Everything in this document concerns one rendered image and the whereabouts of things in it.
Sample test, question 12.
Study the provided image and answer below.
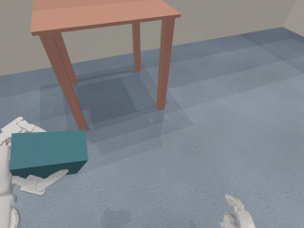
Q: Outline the table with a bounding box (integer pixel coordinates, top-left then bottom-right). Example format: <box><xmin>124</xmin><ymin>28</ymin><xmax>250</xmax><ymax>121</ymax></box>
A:
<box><xmin>30</xmin><ymin>0</ymin><xmax>181</xmax><ymax>131</ymax></box>

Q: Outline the robot left forearm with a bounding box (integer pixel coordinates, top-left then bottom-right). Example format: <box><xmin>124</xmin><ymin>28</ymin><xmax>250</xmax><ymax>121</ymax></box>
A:
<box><xmin>0</xmin><ymin>193</ymin><xmax>21</xmax><ymax>228</ymax></box>

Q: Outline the right robot hand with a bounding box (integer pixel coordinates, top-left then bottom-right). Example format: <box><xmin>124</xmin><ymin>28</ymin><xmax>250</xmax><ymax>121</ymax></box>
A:
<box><xmin>220</xmin><ymin>194</ymin><xmax>256</xmax><ymax>228</ymax></box>

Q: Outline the sponge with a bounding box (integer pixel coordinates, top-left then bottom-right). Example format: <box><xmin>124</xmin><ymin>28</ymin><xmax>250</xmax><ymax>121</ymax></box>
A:
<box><xmin>9</xmin><ymin>130</ymin><xmax>88</xmax><ymax>179</ymax></box>

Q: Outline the left robot hand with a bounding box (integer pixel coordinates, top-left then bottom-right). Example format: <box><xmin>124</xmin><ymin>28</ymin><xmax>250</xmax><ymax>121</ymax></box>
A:
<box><xmin>0</xmin><ymin>117</ymin><xmax>69</xmax><ymax>197</ymax></box>

